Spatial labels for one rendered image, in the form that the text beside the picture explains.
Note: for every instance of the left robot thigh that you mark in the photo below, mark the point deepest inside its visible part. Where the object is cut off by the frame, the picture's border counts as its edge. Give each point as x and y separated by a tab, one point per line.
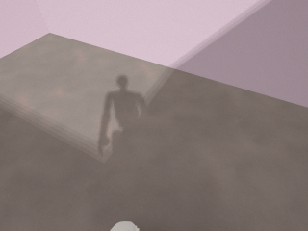
125	226

